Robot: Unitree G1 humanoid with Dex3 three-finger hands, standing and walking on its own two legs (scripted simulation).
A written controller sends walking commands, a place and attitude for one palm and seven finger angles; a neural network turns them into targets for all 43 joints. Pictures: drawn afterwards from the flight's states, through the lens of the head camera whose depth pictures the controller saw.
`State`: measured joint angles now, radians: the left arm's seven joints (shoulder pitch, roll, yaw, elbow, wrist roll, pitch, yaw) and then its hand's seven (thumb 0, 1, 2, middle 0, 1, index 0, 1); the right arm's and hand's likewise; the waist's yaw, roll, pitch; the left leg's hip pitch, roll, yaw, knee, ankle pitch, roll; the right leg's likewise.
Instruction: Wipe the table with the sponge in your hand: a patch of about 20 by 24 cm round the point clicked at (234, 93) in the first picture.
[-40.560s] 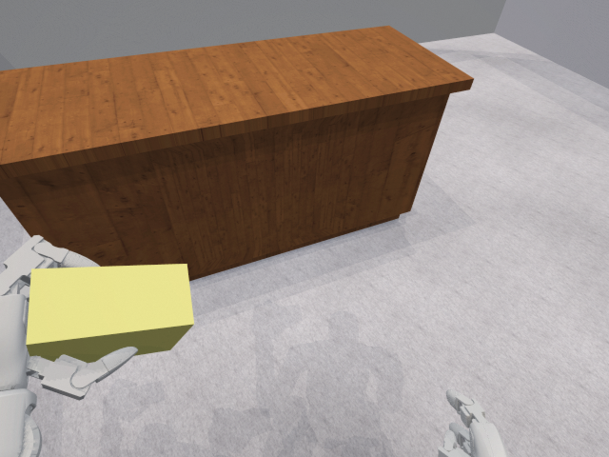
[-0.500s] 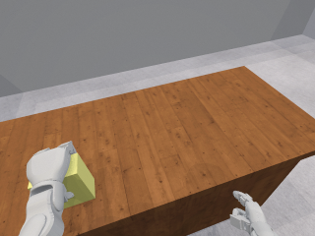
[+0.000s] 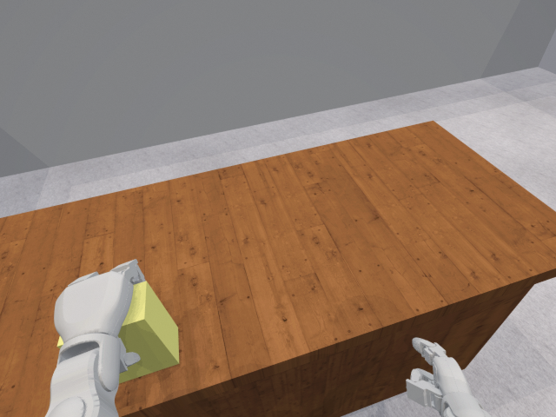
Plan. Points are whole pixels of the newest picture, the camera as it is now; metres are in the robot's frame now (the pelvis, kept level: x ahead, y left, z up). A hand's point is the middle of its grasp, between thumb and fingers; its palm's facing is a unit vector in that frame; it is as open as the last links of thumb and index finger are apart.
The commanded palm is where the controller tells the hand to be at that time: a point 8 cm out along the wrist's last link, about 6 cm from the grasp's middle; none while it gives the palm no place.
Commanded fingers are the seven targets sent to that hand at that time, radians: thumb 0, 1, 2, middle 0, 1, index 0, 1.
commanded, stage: lift the sponge slowly off the table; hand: left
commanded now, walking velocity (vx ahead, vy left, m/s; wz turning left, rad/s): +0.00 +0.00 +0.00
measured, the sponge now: (133, 342) +0.20 +0.26 +0.00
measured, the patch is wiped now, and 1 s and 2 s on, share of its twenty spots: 1.00 1.00 1.00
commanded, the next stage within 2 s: bring the sponge back beside the body in 1.82 s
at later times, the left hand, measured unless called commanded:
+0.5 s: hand (116, 324) +0.20 +0.25 +0.07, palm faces +0.04 -0.15 -0.99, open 10.6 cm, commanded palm +0.17 +0.26 +0.15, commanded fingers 0.00 0.10 1.30 -1.20 -1.60 -1.20 -1.60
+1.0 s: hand (108, 306) +0.20 +0.25 +0.11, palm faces +0.10 -0.15 -0.98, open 10.5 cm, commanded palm +0.16 +0.25 +0.18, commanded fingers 0.00 0.10 1.30 -1.20 -1.60 -1.20 -1.60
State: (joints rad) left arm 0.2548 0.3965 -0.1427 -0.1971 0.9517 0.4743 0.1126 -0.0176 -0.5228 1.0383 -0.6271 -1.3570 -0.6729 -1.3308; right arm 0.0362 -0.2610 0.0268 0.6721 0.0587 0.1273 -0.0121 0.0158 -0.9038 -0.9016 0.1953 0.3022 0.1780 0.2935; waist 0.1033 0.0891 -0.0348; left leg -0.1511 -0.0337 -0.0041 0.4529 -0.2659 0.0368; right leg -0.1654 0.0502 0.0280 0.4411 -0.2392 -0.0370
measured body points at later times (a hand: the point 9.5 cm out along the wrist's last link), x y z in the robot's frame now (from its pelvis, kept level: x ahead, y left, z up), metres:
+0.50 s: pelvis +0.00 -0.01 +0.00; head -0.03 -0.04 +0.45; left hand +0.19 +0.26 +0.13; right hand +0.23 -0.21 -0.08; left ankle -0.01 +0.10 -0.74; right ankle +0.00 -0.10 -0.74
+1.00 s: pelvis -0.01 -0.01 +0.00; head -0.04 -0.05 +0.45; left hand +0.19 +0.26 +0.16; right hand +0.23 -0.21 -0.08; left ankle -0.01 +0.10 -0.74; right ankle +0.00 -0.10 -0.74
